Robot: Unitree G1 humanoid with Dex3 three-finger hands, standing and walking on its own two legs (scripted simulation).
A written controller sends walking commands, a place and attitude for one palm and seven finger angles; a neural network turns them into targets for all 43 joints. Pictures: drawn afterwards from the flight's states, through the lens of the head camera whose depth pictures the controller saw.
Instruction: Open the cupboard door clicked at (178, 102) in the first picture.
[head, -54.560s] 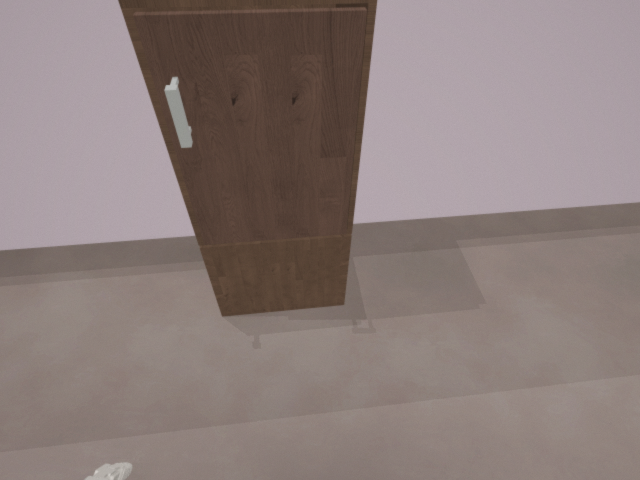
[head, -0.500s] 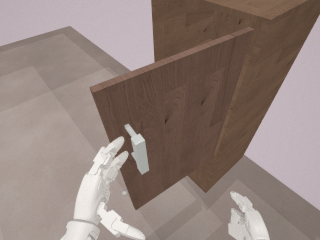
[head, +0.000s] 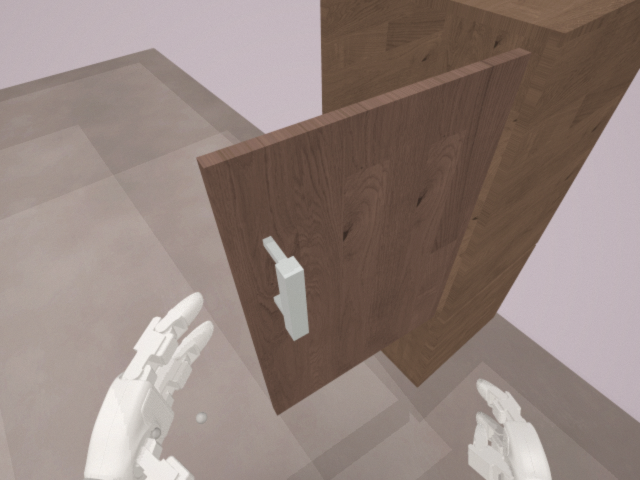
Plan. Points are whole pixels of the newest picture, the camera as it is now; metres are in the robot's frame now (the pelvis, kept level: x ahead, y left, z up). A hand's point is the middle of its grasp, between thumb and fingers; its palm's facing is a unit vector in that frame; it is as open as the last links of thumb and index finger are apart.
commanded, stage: draw the hand back to the body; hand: left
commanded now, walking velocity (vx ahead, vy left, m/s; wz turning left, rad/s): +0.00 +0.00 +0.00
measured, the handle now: (284, 289) +0.31 +0.06 +0.12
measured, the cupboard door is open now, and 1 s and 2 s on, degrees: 84 84 84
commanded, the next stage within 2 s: step back with the hand held close in 1.60 s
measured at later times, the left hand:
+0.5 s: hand (142, 389) +0.17 +0.17 +0.15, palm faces -0.05 -0.99 -0.09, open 16.3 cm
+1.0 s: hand (50, 334) +0.20 +0.25 +0.18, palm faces +0.35 -0.86 -0.38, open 11.8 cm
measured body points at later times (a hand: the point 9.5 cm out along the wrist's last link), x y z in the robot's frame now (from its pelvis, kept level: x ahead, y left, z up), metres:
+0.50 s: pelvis +0.00 +0.01 +0.01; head -0.02 +0.00 +0.46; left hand +0.17 +0.22 +0.15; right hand +0.18 -0.21 -0.04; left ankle +0.00 +0.12 -0.69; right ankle -0.01 -0.11 -0.69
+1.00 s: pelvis +0.02 +0.02 +0.04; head +0.00 +0.00 +0.49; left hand +0.18 +0.29 +0.21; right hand +0.20 -0.19 -0.04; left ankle +0.00 +0.12 -0.69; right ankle -0.01 -0.11 -0.69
